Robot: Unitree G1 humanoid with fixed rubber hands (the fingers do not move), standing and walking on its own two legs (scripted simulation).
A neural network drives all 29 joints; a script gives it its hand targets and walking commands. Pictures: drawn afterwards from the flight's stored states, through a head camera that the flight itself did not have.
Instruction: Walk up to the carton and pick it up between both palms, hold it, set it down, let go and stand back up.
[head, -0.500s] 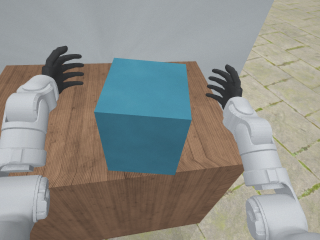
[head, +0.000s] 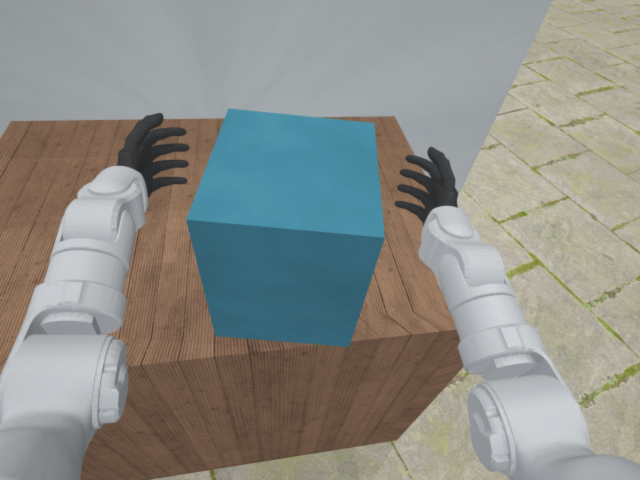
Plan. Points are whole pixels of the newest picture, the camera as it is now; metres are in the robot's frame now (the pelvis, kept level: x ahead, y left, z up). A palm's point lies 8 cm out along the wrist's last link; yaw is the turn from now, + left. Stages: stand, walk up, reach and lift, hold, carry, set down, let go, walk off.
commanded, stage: reach and lift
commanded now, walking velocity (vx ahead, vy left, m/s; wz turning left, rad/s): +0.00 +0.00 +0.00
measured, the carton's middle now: (291, 233) +0.42 +0.00 +0.06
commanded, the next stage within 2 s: none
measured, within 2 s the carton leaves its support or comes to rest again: neither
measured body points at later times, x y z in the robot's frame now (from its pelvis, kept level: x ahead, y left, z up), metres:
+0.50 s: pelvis +0.00 +0.00 -0.01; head +0.01 +0.03 +0.44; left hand +0.45 +0.17 +0.10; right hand +0.40 -0.17 +0.09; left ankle +0.02 +0.11 -0.75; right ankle -0.01 -0.13 -0.75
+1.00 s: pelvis -0.01 +0.00 +0.00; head +0.02 +0.04 +0.44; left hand +0.45 +0.15 +0.10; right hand +0.40 -0.15 +0.10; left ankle +0.02 +0.11 -0.75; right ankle -0.01 -0.13 -0.75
